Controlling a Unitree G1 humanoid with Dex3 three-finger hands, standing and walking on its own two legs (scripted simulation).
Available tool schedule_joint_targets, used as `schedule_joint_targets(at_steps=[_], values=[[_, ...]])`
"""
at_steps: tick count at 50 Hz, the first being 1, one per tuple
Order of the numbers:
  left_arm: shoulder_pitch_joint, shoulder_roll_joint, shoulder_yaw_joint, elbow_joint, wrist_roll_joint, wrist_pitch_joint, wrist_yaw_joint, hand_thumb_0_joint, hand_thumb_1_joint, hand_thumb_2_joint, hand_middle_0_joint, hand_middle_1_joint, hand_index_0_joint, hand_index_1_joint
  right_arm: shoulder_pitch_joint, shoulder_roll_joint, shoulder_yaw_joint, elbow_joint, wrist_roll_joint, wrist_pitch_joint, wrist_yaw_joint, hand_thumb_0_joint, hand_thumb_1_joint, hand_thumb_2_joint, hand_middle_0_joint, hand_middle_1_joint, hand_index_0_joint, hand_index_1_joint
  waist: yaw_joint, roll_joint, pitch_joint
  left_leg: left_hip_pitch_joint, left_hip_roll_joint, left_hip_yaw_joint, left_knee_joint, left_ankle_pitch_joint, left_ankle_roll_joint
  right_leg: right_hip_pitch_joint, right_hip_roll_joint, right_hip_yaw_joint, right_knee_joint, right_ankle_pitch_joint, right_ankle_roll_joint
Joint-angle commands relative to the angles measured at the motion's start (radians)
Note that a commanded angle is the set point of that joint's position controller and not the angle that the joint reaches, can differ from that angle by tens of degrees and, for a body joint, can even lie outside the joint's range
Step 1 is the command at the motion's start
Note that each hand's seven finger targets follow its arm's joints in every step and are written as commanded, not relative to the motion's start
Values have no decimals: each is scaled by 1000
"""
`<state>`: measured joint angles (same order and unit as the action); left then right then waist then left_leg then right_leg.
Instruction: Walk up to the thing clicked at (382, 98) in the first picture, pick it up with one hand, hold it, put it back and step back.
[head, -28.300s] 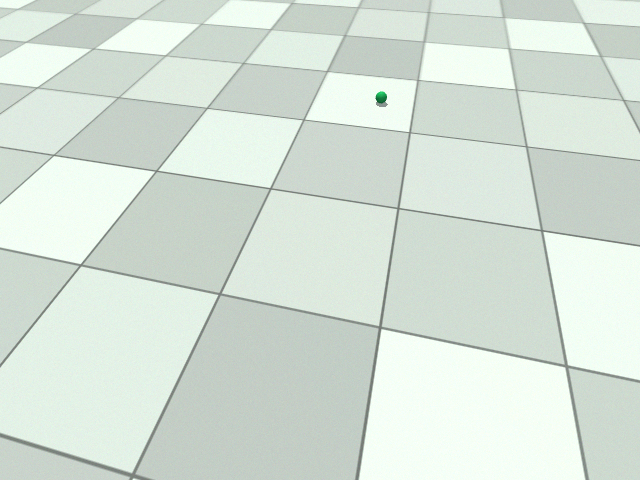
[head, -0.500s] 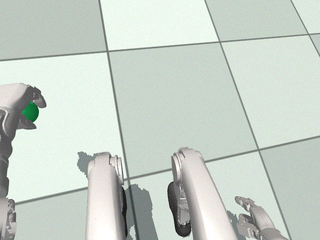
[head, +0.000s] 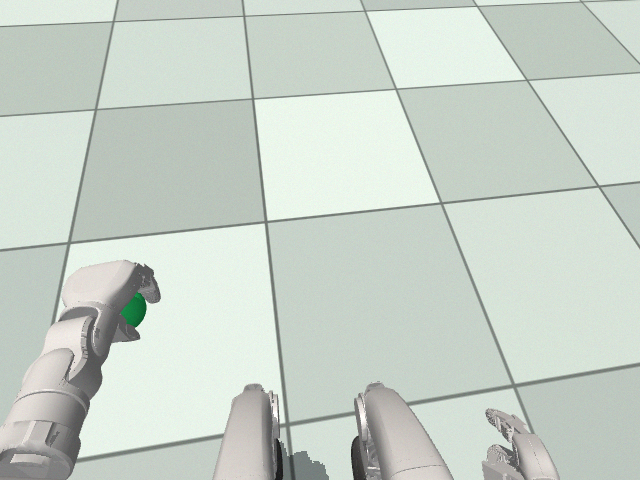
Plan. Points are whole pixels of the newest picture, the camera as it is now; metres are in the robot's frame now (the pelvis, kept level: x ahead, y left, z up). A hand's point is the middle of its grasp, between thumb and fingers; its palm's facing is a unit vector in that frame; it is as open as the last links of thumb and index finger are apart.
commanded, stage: lift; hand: left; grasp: from above
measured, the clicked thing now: (120, 309) +0.37 +0.29 -0.09
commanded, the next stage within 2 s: hold in 0.54 s
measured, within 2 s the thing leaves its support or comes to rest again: neither
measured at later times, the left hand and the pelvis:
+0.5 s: hand (121, 272) +0.37 +0.24 +0.03, palm faces -0.42 -0.10 -0.90, open 7.3 cm; pelvis +0.05 +0.00 +0.10, yaw +0 degrees
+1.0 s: hand (115, 238) +0.38 +0.23 +0.08, palm faces -0.44 -0.08 -0.90, open 7.3 cm; pelvis +0.08 +0.00 +0.13, yaw +0 degrees
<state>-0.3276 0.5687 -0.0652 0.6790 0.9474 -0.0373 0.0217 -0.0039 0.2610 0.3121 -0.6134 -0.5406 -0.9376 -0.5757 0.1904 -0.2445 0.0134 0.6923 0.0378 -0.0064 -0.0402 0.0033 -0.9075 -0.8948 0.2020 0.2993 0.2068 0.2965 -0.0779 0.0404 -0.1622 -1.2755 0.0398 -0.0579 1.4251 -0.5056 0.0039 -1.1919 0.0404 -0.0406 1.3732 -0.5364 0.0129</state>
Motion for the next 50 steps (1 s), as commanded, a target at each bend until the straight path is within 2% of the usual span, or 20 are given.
schedule_joint_targets(at_steps=[1,6,11,14,16,18,20,21,22,24,25,26,29,30,31,37,40,45,47,50], values=[[-209,160,39,-113,-2,-8,44,0,678,452,-902,-763,-993,-669,40,-152,-63,-88,5,-57,-25,0,-909,-902,200,300,200,300,-10,71,-273,385,-22,-5,-352,-37,11,216,22,24,-320,18,-36],[-294,166,42,-109,26,-33,92,0,684,453,-900,-778,-993,-681,52,-151,-70,-78,3,-77,-27,0,-907,-901,200,300,200,300,-4,88,-251,496,-28,11,-441,-3,7,293,20,37,-412,44,-34],[-307,142,29,-70,61,-24,148,0,665,493,-877,-817,-970,-720,80,-146,-75,-56,1,-82,-19,0,-907,-900,200,300,200,300,7,89,-260,615,-30,26,-510,116,-1,395,18,45,-484,139,-36],[-281,99,2,-42,54,3,164,0,670,511,-885,-815,-976,-721,82,-143,-80,-50,3,-77,-14,0,-906,-900,200,300,200,300,12,52,-256,663,-34,39,-536,190,1,465,18,51,-533,209,-31],[-277,124,23,-40,46,22,170,0,676,519,-883,-827,-976,-730,83,-150,-86,-46,2,-75,-14,0,-904,-898,200,300,200,300,24,39,-264,695,-35,40,-561,235,1,522,17,53,-561,252,-27],[-283,88,-7,-31,34,41,164,0,676,549,-901,-812,-985,-724,84,-145,-86,-46,2,-71,-13,0,-902,-898,200,300,200,300,18,23,-245,719,-36,44,-586,253,2,553,16,56,-592,274,-24],[-256,73,-17,-16,25,56,155,0,672,515,-893,-797,-981,-706,76,-144,-89,-50,4,-70,-14,0,-903,-898,200,300,200,300,26,14,-218,737,-40,47,-620,253,1,579,15,57,-617,270,-25],[-257,61,-27,-5,22,59,148,0,633,514,-876,-775,-957,-690,81,-141,-88,-46,4,-69,-15,0,-904,-898,200,300,200,300,18,22,-204,740,-40,46,-630,254,0,576,15,61,-627,272,-24],[-257,69,-23,-20,22,60,143,0,641,489,-875,-778,-962,-688,80,-145,-91,-48,5,-69,-16,0,-904,-898,200,300,200,300,29,19,-209,760,-40,48,-647,264,-1,597,15,59,-636,281,-27],[-258,49,-41,-18,16,64,130,0,631,460,-871,-751,-958,-661,79,-142,-90,-51,6,-68,-18,0,-905,-898,200,300,200,300,20,9,-193,780,-39,47,-665,286,0,618,15,60,-657,302,-25],[-263,74,-22,-38,12,61,126,0,638,470,-871,-765,-960,-674,77,-144,-90,-53,7,-68,-18,0,-905,-898,200,300,200,300,32,16,-197,797,-40,48,-681,292,-2,643,15,58,-668,302,-26],[-243,55,-36,-25,15,62,120,0,632,479,-879,-755,-961,-670,72,-141,-90,-54,8,-67,-18,0,-906,-898,200,300,200,300,31,12,-188,808,-42,53,-688,301,0,648,14,60,-676,313,-26],[-266,76,-17,-71,23,54,120,0,670,484,-888,-789,-981,-692,73,-140,-91,-52,7,-64,-20,0,-902,-896,200,300,200,300,40,13,-227,858,-44,54,-702,368,0,700,11,65,-691,380,-23],[-272,66,-25,-65,23,55,119,0,636,512,-884,-768,-967,-682,77,-139,-91,-52,6,-63,-20,0,-904,-897,200,300,200,300,29,20,-226,869,-44,55,-705,394,-1,709,12,65,-694,403,-23],[-306,86,-13,-107,27,50,122,0,660,529,-893,-785,-979,-697,72,-145,-94,-56,7,-62,-20,0,-901,-895,200,300,200,300,40,34,-250,901,-44,54,-718,411,-3,726,12,62,-701,411,-24],[-263,49,-46,-49,48,50,110,0,599,480,-845,-752,-933,-661,66,-146,-98,-48,13,-49,-18,0,-901,-895,200,300,200,300,32,7,-178,929,-46,64,-757,442,1,741,11,65,-744,440,-23],[-265,39,-55,-75,35,49,83,0,615,500,-845,-785,-937,-691,60,-148,-101,-51,13,-44,-14,0,-901,-895,200,300,200,300,40,20,-190,972,-43,65,-777,488,-2,776,13,61,-754,465,-25],[-247,40,-54,-102,24,50,59,0,622,533,-847,-796,-937,-702,46,-150,-100,-72,17,-34,-11,0,-897,-893,200,300,200,300,45,7,-170,996,-44,69,-800,523,0,811,14,61,-779,496,-24],[-217,33,-61,-75,34,50,43,0,638,527,-870,-778,-957,-688,33,-148,-98,-81,20,-28,-12,0,-898,-894,200,300,200,300,48,-24,-136,985,-47,75,-802,516,7,809,11,65,-792,510,-18],[-244,59,-44,-129,38,46,32,0,647,524,-864,-798,-957,-702,25,-148,-96,-92,20,-20,-12,0,-899,-895,200,300,200,300,59,-13,-149,999,-52,80,-816,521,9,837,5,70,-807,525,-16]])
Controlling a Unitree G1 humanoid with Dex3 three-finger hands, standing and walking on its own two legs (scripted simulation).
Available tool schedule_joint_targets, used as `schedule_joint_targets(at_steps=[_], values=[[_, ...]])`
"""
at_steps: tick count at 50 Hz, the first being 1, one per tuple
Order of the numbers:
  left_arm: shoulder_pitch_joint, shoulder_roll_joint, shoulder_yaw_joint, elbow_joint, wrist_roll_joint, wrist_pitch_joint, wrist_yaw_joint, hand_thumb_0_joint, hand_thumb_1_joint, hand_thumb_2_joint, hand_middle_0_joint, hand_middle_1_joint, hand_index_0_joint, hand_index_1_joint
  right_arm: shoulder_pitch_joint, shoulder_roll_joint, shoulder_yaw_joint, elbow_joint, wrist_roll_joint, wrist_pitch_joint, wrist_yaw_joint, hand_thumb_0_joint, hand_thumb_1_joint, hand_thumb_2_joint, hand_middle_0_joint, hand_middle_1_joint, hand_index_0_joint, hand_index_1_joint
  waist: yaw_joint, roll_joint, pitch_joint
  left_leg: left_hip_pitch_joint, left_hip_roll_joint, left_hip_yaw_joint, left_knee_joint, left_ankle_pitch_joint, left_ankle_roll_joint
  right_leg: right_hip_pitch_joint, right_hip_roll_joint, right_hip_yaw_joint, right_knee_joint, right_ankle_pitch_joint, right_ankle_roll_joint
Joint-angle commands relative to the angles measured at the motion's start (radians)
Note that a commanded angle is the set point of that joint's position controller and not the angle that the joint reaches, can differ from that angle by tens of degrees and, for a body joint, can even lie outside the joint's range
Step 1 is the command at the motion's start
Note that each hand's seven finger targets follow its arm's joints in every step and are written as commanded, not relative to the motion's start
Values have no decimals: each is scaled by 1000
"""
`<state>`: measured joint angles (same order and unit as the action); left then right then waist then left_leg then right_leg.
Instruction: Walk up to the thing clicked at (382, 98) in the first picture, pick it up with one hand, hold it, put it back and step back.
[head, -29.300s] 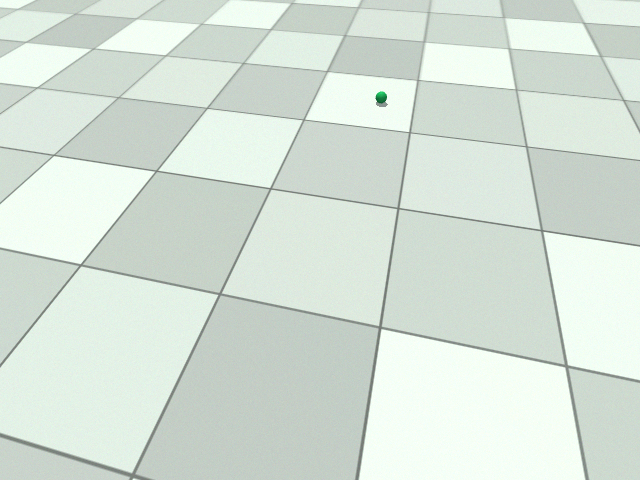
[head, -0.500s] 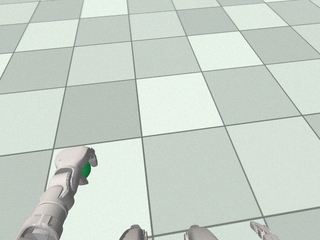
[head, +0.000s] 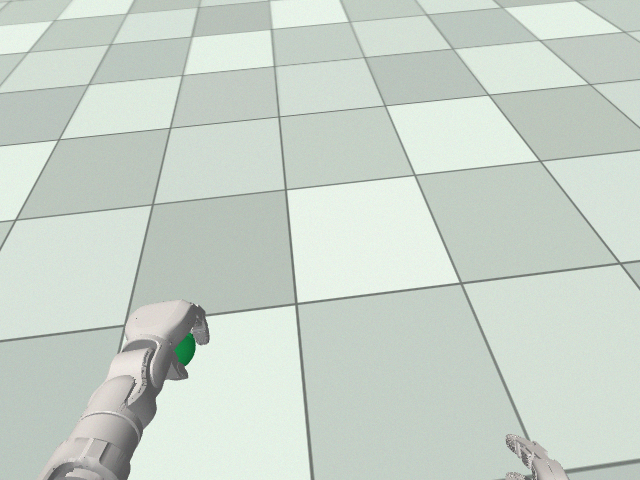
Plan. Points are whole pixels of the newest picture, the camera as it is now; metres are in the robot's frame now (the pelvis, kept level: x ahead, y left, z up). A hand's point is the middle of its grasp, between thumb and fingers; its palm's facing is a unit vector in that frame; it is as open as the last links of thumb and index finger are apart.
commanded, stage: hold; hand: left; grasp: from above
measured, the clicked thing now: (172, 347) +0.33 +0.25 -0.08
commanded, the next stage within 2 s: crouch in 1.54 s
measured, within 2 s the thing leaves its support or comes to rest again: neither
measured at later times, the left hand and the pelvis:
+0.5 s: hand (175, 361) +0.28 +0.22 -0.03, palm faces -0.43 -0.08 -0.90, open 7.3 cm; pelvis -0.01 -0.01 +0.01, yaw +0 degrees
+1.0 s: hand (171, 361) +0.28 +0.22 -0.01, palm faces -0.42 -0.08 -0.90, open 7.3 cm; pelvis -0.02 -0.01 +0.02, yaw +0 degrees
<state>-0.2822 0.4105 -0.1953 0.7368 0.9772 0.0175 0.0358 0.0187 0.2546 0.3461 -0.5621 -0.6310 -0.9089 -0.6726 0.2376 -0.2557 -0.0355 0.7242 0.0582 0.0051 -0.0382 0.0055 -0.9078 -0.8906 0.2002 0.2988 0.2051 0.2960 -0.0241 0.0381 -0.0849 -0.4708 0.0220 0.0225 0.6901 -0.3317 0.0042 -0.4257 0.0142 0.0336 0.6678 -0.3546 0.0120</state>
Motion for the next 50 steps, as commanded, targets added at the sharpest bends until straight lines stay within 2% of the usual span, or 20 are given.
schedule_joint_targets(at_steps=[1,4,6,7,9,11,13,16,18,23,29,32,35,36,42,43,45,46,48,50], values=[[-308,211,79,-221,6,-10,15,0,651,526,-872,-784,-962,-690,-30,-136,-45,-132,1,-30,-13,0,-897,-894,200,300,200,300,7,0,-230,209,-33,-2,-94,334,4,77,32,-5,-104,325,-18],[-299,219,95,-230,5,-9,12,0,658,521,-865,-800,-961,-700,-39,-137,-46,-134,0,-25,-14,0,-896,-894,200,300,200,300,7,7,-232,227,-30,-6,-109,340,3,87,33,-5,-112,317,-21],[-286,211,86,-223,10,-7,8,0,663,520,-869,-793,-965,-693,-46,-136,-44,-137,0,-22,-15,0,-895,-893,200,300,200,300,10,2,-229,236,-29,-4,-111,360,7,92,33,-6,-114,335,-19],[-314,224,92,-268,8,-10,8,0,656,519,-857,-802,-955,-700,-54,-136,-45,-145,1,-20,-16,0,-895,-893,200,300,200,300,16,12,-239,243,-32,-1,-117,348,6,98,30,-3,-124,331,-18],[-289,199,78,-242,11,-8,3,0,666,511,-861,-812,-963,-706,-53,-132,-40,-143,1,-18,-16,0,-896,-893,200,300,200,300,7,-29,-212,234,-36,2,-121,323,12,104,26,0,-135,329,-12],[-302,229,101,-264,4,-7,3,0,666,526,-851,-835,-956,-726,-68,-135,-40,-147,2,-14,-18,0,-894,-893,200,299,200,299,18,9,-208,245,-33,2,-141,298,7,103,27,1,-150,286,-17],[-275,194,77,-249,-1,-3,-4,0,680,544,-868,-830,-969,-725,-76,-132,-37,-149,3,-15,-18,0,-894,-893,200,300,200,300,10,-6,-193,250,-29,-2,-156,286,6,101,30,-1,-152,264,-21],[-268,204,84,-268,1,1,-5,0,677,542,-858,-845,-962,-737,-86,-131,-37,-156,4,-11,-20,0,-895,-893,200,300,200,300,23,-9,-202,262,-31,1,-162,298,8,117,28,-2,-162,277,-18],[-280,192,72,-271,-2,5,-12,0,657,548,-846,-848,-948,-741,-89,-129,-33,-157,3,-10,-20,0,-897,-894,200,300,200,300,16,-27,-194,262,-33,2,-165,288,13,118,25,0,-173,282,-13],[-285,208,83,-292,-10,-3,-21,0,675,523,-857,-845,-963,-736,-111,-130,-29,-170,8,-10,-23,0,-895,-894,200,300,200,300,27,-10,-165,268,-30,3,-201,231,9,120,26,-2,-194,209,-21],[-275,206,80,-298,-10,-2,-27,0,691,528,-875,-851,-980,-743,-130,-122,-25,-170,10,-7,-26,0,-901,-896,200,300,200,299,23,-48,-172,283,-41,13,-198,241,20,140,14,7,-220,241,-5],[-294,228,94,-328,-8,-7,-26,0,692,533,-870,-859,-976,-749,-135,-123,-24,-170,10,-7,-29,0,-899,-896,200,300,200,299,29,-16,-184,295,-41,17,-209,242,17,150,15,8,-224,232,-10],[-287,208,78,-329,-4,-7,-31,0,675,506,-858,-830,-964,-720,-137,-124,-23,-170,11,-5,-30,0,-897,-895,200,299,200,299,20,-17,-173,306,-35,13,-219,231,16,144,18,5,-228,218,-14],[-286,220,89,-320,-5,-7,-31,0,681,501,-852,-846,-963,-732,-140,-121,-21,-167,12,-4,-32,0,-897,-895,200,299,200,299,29,-12,-166,300,-36,12,-223,235,15,147,19,2,-231,218,-14],[-280,214,84,-334,-14,-1,-45,0,666,521,-840,-857,-949,-744,-156,-120,-17,-177,15,-4,-32,0,-896,-895,200,300,200,300,31,0,-146,308,-30,10,-247,218,12,151,23,-2,-243,192,-19],[-255,217,90,-329,-16,0,-48,0,676,491,-838,-860,-953,-740,-167,-119,-16,-181,17,-3,-33,0,-898,-895,200,300,200,300,43,-15,-130,300,-31,9,-250,212,12,156,23,-5,-248,182,-19],[-252,213,86,-334,-13,0,-54,0,681,520,-857,-852,-964,-741,-166,-117,-17,-185,17,-4,-34,0,-898,-896,200,300,200,300,38,-19,-144,307,-35,12,-249,220,14,164,20,-1,-252,194,-17],[-251,195,69,-351,-15,2,-59,0,668,524,-840,-868,-948,-755,-166,-115,-16,-185,17,-4,-33,0,-899,-896,200,300,200,300,38,-19,-152,313,-35,12,-247,234,15,167,19,-1,-250,210,-16],[-261,218,89,-367,-18,1,-58,0,638,506,-819,-860,-929,-746,-170,-119,-17,-188,18,-5,-35,0,-900,-897,200,300,200,300,41,-16,-147,318,-34,11,-252,236,12,170,22,-4,-254,204,-18],[-262,212,84,-364,-22,0,-65,0,646,507,-830,-842,-937,-731,-170,-118,-16,-189,19,-6,-35,0,-899,-896,200,300,200,300,38,-6,-137,322,-32,11,-260,230,11,164,23,-4,-253,202,-20]])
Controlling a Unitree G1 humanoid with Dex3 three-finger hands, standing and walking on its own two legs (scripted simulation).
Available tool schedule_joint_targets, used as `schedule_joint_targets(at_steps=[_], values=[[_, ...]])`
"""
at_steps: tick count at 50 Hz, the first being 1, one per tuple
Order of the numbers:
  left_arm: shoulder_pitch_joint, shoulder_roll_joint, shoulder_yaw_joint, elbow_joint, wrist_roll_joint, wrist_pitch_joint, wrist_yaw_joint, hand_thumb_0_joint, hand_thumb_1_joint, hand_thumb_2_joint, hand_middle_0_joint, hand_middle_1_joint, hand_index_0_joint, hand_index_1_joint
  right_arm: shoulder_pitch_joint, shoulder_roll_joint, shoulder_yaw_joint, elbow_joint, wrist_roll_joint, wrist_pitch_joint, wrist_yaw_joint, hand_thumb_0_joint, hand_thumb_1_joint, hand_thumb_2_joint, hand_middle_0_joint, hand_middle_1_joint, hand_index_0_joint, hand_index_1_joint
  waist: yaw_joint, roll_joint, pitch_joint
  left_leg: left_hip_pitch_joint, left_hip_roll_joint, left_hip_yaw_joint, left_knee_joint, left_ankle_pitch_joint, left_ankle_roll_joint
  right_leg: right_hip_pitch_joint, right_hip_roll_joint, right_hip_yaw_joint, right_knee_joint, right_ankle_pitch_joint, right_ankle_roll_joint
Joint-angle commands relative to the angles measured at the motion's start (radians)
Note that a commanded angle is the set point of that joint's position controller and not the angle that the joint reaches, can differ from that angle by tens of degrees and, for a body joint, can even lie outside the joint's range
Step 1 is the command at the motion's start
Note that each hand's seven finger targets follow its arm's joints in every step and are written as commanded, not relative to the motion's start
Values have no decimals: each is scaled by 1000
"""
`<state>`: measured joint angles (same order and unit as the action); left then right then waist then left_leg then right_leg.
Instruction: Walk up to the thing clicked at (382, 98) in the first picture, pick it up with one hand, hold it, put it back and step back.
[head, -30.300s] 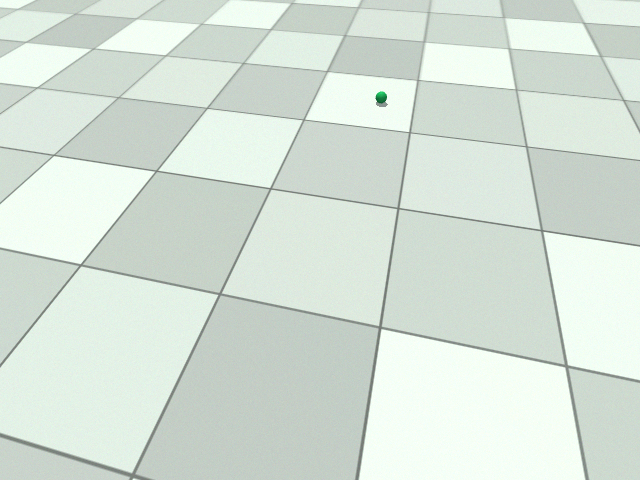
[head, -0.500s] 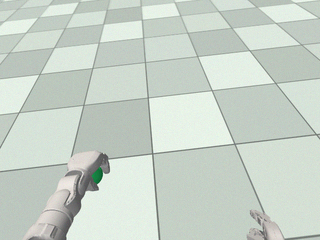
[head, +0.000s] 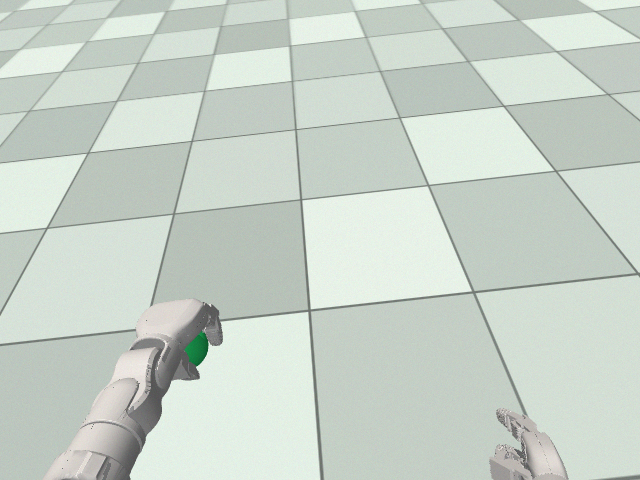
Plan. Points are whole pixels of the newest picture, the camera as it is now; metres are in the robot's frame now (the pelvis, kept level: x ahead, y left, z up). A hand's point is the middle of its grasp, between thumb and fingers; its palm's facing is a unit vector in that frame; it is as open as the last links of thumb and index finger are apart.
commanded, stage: hold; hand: left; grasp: from above
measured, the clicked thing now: (184, 347) +0.31 +0.24 -0.05
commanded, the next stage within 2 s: crouch in 0.54 s
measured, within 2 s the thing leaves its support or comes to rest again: neither
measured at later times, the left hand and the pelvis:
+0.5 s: hand (190, 345) +0.30 +0.22 -0.02, palm faces -0.42 -0.08 -0.90, open 7.3 cm; pelvis +0.01 +0.00 +0.00, yaw +0 degrees
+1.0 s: hand (198, 369) +0.30 +0.23 -0.09, palm faces -0.46 -0.04 -0.89, open 7.3 cm; pelvis -0.01 +0.00 -0.02, yaw +1 degrees
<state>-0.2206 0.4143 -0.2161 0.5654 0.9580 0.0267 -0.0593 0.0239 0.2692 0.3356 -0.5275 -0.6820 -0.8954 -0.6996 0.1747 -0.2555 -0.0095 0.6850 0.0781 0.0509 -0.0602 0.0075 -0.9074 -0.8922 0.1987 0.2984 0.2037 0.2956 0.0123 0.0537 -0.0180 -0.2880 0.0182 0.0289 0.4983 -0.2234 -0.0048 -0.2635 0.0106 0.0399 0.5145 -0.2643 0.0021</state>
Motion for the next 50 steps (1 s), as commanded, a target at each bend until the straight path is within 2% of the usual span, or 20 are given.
schedule_joint_targets(at_steps=[1,4,13,14,16,23,25,28,29,30,31,32,33,37,39,42,45,46,48,50], values=[[-337,203,94,-196,-1,-10,29,0,636,510,-819,-856,-927,-743,-104,-117,-39,-145,-2,-52,-13,0,-899,-896,200,300,200,300,-6,-33,-210,143,-25,1,-68,125,21,-1,29,-12,-100,115,-10],[-303,210,107,-204,1,-12,29,0,635,511,-817,-849,-925,-736,-106,-117,-42,-148,0,-52,-14,0,-897,-895,200,300,200,300,8,-25,-218,151,-28,3,-67,151,19,12,27,-14,-97,137,-11],[-343,206,101,-217,9,-7,42,0,638,515,-817,-856,-927,-742,-95,-116,-44,-134,-2,-45,-14,0,-895,-894,200,300,200,300,-4,-28,-254,183,-30,8,-53,237,24,31,24,-15,-91,238,-4],[-344,216,114,-225,6,-7,45,0,636,519,-820,-861,-929,-748,-100,-113,-42,-135,-2,-44,-14,0,-898,-896,200,300,200,300,8,-23,-247,180,-31,7,-54,233,23,34,23,-16,-97,229,-4],[-301,179,89,-206,4,-4,42,0,652,500,-825,-854,-938,-737,-102,-113,-45,-138,-1,-43,-12,0,-895,-894,200,300,200,300,5,-37,-234,179,-31,8,-59,225,24,32,23,-16,-97,222,-5],[-289,188,90,-195,8,6,31,0,633,509,-825,-830,-929,-722,-106,-114,-48,-141,2,-32,-10,0,-897,-895,200,300,200,300,8,-44,-224,180,-29,8,-62,250,24,39,24,-20,-100,246,-5],[-265,207,112,-190,12,5,30,0,647,490,-823,-836,-933,-722,-104,-115,-51,-146,2,-28,-11,0,-895,-894,200,299,200,299,12,-55,-230,177,-34,12,-56,250,29,48,18,-16,-104,260,0],[-339,207,101,-237,10,-4,30,0,653,488,-830,-838,-940,-724,-99,-116,-49,-148,0,-27,-10,0,-896,-895,200,300,200,299,4,-26,-247,189,-32,11,-60,249,26,45,19,-15,-102,253,-4],[-316,214,112,-215,15,-4,32,0,640,488,-826,-824,-933,-713,-99,-117,-50,-146,1,-26,-11,0,-896,-895,200,300,200,300,12,-18,-240,189,-31,12,-63,252,24,48,22,-16,-101,248,-7],[-307,190,92,-200,14,-3,32,0,648,476,-820,-846,-934,-727,-99,-117,-50,-147,1,-26,-11,0,-897,-895,200,300,200,300,3,-28,-234,186,-29,10,-64,251,23,39,23,-16,-98,245,-9],[-283,183,95,-202,12,-3,33,0,660,502,-845,-831,-952,-721,-101,-114,-51,-151,2,-25,-11,0,-898,-896,200,300,200,300,11,-28,-231,188,-31,12,-64,257,24,46,22,-16,-101,257,-6],[-286,177,87,-207,9,-4,33,0,723,422,-865,-858,-1001,-717,-99,-118,-53,-151,1,-25,-10,0,-923,-908,200,301,201,300,1,-43,-240,191,-31,12,-58,257,27,42,21,-16,-102,262,-4],[-286,194,102,-217,14,-5,36,0,643,470,-785,-796,-921,-686,-95,-118,-54,-150,1,-24,-11,0,-872,-890,201,301,202,301,5,-41,-251,194,-32,13,-55,265,28,51,20,-16,-100,272,-2],[-268,183,95,-148,20,-13,48,0,584,519,-810,-789,-896,-701,-95,-116,-52,-144,1,-19,-11,0,-885,-894,201,300,201,300,-1,-68,-204,170,-33,14,-54,242,30,29,17,-15,-106,255,0],[-287,164,80,-135,24,-27,62,0,557,507,-792,-776,-878,-689,-86,-116,-51,-142,-1,-15,-10,0,-883,-894,201,300,201,300,-12,-94,-194,151,-35,13,-44,221,31,0,17,-15,-99,237,2],[-284,162,88,-26,48,-51,102,0,569,506,-813,-760,-894,-677,-77,-116,-52,-133,-7,-8,-7,0,-886,-895,200,300,201,300,-25,-109,-152,86,-38,12,-9,169,33,-56,12,-15,-75,191,1],[-356,170,99,69,75,-82,163,0,555,481,-804,-756,-888,-671,-53,-119,-55,-113,-22,-1,0,0,-890,-896,200,300,200,300,-46,-109,-166,-15,-43,13,86,130,30,-142,8,-13,7,161,2],[-374,164,93,96,85,-91,188,0,563,471,-806,-761,-893,-672,-46,-124,-58,-105,-27,0,3,0,-891,-895,200,300,200,300,-52,-98,-179,-48,-44,13,125,121,26,-178,10,-14,47,152,-1],[-488,201,115,110,118,-108,243,0,587,477,-820,-782,-911,-690,-15,-136,-72,-86,-42,-3,8,0,-893,-895,200,300,200,300,-62,-40,-279,-113,-39,14,231,123,17,-272,16,-15,154,141,-9],[-493,145,82,225,152,-115,290,0,581,513,-826,-803,-914,-714,10,-135,-80,-82,-55,-9,19,0,-897,-896,199,299,200,299,-83,-48,-312,-232,-34,5,353,100,14,-401,22,-19,267,113,-13]])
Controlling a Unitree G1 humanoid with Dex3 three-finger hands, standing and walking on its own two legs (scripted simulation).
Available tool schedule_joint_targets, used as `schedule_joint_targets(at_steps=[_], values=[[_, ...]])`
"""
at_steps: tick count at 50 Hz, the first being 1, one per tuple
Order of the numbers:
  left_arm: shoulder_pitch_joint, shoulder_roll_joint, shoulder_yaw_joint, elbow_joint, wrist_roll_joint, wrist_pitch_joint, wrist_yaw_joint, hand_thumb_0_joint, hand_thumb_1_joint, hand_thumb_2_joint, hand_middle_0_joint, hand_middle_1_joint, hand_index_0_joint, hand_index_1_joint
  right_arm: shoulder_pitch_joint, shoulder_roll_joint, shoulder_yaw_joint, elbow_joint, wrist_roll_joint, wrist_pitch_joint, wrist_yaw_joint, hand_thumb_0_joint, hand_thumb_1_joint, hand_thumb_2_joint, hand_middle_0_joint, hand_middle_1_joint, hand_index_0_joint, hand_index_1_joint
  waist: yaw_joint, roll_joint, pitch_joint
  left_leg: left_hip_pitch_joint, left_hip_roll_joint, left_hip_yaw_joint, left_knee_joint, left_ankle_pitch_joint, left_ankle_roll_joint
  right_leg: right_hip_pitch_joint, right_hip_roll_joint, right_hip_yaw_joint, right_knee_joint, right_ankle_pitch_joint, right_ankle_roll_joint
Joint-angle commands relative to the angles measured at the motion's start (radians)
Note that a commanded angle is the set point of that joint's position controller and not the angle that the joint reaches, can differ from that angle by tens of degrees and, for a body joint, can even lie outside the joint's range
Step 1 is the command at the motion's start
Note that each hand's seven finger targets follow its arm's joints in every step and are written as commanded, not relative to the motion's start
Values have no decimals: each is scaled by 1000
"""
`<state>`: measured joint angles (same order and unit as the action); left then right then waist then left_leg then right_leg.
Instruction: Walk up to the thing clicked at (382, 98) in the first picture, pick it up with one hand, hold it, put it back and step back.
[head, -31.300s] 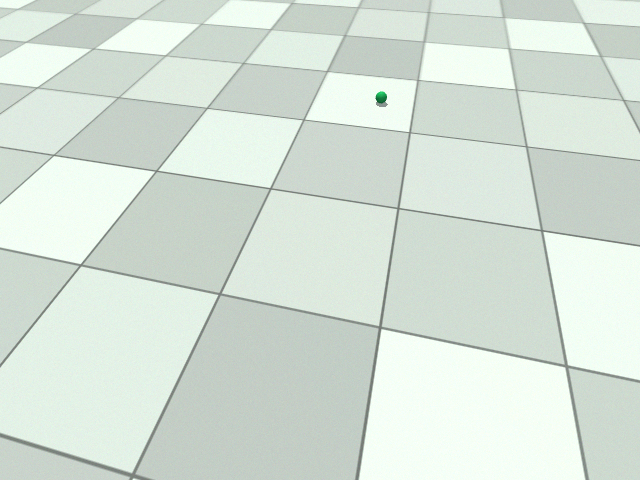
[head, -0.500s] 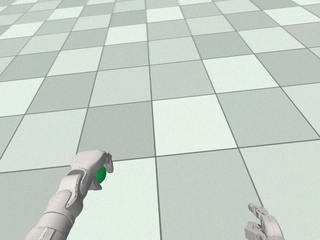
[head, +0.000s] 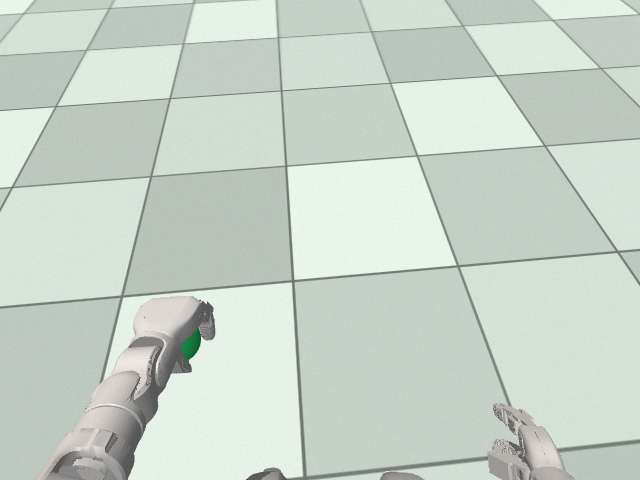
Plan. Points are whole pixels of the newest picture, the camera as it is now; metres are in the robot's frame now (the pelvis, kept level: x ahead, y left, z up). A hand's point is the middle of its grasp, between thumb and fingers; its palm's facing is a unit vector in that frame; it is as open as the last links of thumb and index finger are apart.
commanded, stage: crouch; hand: left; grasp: from above
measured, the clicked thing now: (177, 340) +0.33 +0.24 -0.10
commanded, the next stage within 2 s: lower in 1.70 s
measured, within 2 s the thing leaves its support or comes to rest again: neither
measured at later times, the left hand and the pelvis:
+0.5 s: hand (206, 360) +0.37 +0.26 -0.32, palm faces -0.44 +0.02 -0.90, open 7.4 cm; pelvis -0.06 +0.02 -0.21, yaw -2 degrees
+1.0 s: hand (215, 370) +0.41 +0.29 -0.49, palm faces -0.45 -0.03 -0.89, open 7.2 cm; pelvis -0.05 +0.02 -0.33, yaw -6 degrees
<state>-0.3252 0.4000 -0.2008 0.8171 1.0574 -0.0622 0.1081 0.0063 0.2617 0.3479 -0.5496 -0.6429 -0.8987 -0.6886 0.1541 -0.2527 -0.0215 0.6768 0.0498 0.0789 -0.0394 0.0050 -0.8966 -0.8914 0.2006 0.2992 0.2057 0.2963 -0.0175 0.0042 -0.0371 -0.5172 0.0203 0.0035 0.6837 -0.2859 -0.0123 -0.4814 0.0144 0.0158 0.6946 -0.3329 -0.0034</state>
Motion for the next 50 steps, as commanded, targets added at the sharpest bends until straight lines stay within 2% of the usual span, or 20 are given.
schedule_joint_targets(at_steps=[1,3,4,6,10,11,16,21,24,27,29,30,33,35,38,41,44,45,48,50], values=[[-424,173,77,4,63,-31,149,0,573,533,-822,-804,-906,-718,50,-145,-74,-75,-31,-40,5,0,-897,-896,199,299,200,299,-60,3,-331,-58,-36,28,224,143,23,-231,19,4,135,161,-9],[-476,223,107,41,88,-39,195,0,575,530,-821,-806,-907,-719,75,-149,-80,-73,-40,-44,14,0,-899,-896,199,300,200,300,-52,29,-405,-174,-36,31,330,117,25,-314,17,4,225,135,-11],[-570,265,124,15,98,-46,212,0,581,559,-825,-835,-912,-747,85,-158,-85,-75,-44,-46,16,0,-902,-898,199,300,200,300,-61,73,-462,-198,-35,29,367,90,22,-367,18,0,263,110,-15],[-605,251,118,79,110,-37,231,0,616,530,-844,-839,-939,-742,111,-165,-86,-69,-47,-51,20,0,-903,-897,199,300,200,300,-78,96,-491,-271,-36,21,418,33,25,-452,23,-9,324,58,-21],[-643,241,125,228,93,-15,255,0,557,539,-787,-851,-883,-753,141,-175,-93,-44,-58,-74,16,0,-894,-894,200,300,200,300,-93,79,-513,-416,-22,-23,506,-72,24,-631,34,-39,449,-37,-29],[-688,276,144,194,83,-16,260,0,539,575,-776,-868,-869,-774,150,-180,-98,-45,-60,-81,14,0,-894,-894,200,300,200,300,-87,115,-575,-416,-18,-33,530,-85,22,-660,32,-40,481,-48,-32],[-689,293,169,225,79,6,255,0,539,581,-795,-838,-879,-752,179,-185,-106,-39,-70,-98,9,0,-892,-893,200,299,200,299,-88,137,-698,-531,-15,-53,634,-150,17,-774,31,-61,626,-111,-43],[-768,376,211,270,96,-7,241,0,525,547,-802,-770,-880,-691,184,-191,-97,-12,-78,-108,8,0,-892,-893,200,299,200,299,-115,146,-670,-689,-11,-78,741,-248,22,-944,31,-70,743,-184,-46],[-763,375,223,322,98,-30,232,0,509,517,-773,-758,-857,-672,194,-200,-92,-9,-84,-116,18,0,-887,-891,200,299,200,299,-140,123,-650,-761,-13,-113,791,-318,22,-1052,28,-81,811,-241,-46],[-790,435,250,333,122,-60,234,0,496,479,-783,-710,-862,-629,196,-201,-82,-8,-89,-121,29,0,-890,-894,200,299,200,299,-138,143,-679,-822,-19,-107,857,-342,24,-1114,29,-84,865,-267,-49],[-846,460,264,293,130,-83,239,0,509,513,-792,-725,-870,-647,199,-200,-73,-2,-96,-129,38,0,-888,-893,200,299,200,299,-155,165,-720,-868,-21,-99,914,-334,26,-1145,27,-85,902,-263,-46],[-847,476,271,295,136,-91,245,0,523,511,-807,-720,-884,-642,197,-202,-71,0,-99,-131,42,0,-891,-894,200,299,200,299,-140,184,-732,-866,-22,-97,928,-333,23,-1165,27,-86,920,-265,-48],[-846,508,293,321,156,-108,258,0,533,511,-823,-711,-899,-635,209,-206,-66,14,-110,-135,55,0,-894,-896,200,299,200,299,-151,206,-758,-889,-20,-94,986,-304,22,-1218,26,-94,963,-250,-45],[-852,514,302,303,156,-114,266,0,553,490,-829,-719,-911,-636,212,-203,-60,19,-120,-139,69,0,-896,-897,200,299,200,299,-142,246,-807,-868,-18,-87,1031,-222,23,-1231,27,-100,1005,-194,-45],[-845,497,295,313,154,-118,260,0,594,492,-865,-730,-947,-647,228,-206,-62,36,-131,-139,88,0,-903,-900,200,299,200,299,-155,258,-827,-866,-14,-77,1106,-99,29,-1244,27,-108,1045,-107,-38],[-853,543,317,284,160,-123,259,0,612,487,-882,-722,-963,-639,232,-202,-64,34,-137,-132,102,0,-907,-901,199,299,200,299,-137,292,-893,-852,-12,-57,1170,-19,34,-1221,40,-109,1081,-44,-38],[-870,545,318,298,160,-134,256,0,654,515,-908,-753,-991,-668,238,-209,-64,45,-146,-124,116,0,-909,-902,200,299,200,299,-164,269,-854,-912,-8,-60,1215,-20,37,-1231,44,-116,1110,-34,-33],[-857,550,328,302,157,-135,257,0,684,513,-919,-762,-1007,-672,233,-201,-63,46,-147,-123,120,0,-908,-901,200,299,200,299,-154,266,-836,-917,-5,-62,1223,-23,39,-1243,44,-116,1118,-38,-33],[-907,586,335,308,169,-144,260,0,702,500,-928,-765,-1020,-671,224,-213,-60,46,-153,-120,128,0,-909,-901,200,299,200,299,-162,293,-821,-948,0,-66,1249,-44,37,-1286,47,-122,1159,-56,-36],[-871,561,324,360,172,-147,262,0,711,503,-947,-745,-1033,-657,217,-215,-54,46,-156,-118,135,0,-908,-901,200,299,200,299,-166,278,-764,-988,2,-71,1260,-70,37,-1319,52,-131,1177,-77,-37]])
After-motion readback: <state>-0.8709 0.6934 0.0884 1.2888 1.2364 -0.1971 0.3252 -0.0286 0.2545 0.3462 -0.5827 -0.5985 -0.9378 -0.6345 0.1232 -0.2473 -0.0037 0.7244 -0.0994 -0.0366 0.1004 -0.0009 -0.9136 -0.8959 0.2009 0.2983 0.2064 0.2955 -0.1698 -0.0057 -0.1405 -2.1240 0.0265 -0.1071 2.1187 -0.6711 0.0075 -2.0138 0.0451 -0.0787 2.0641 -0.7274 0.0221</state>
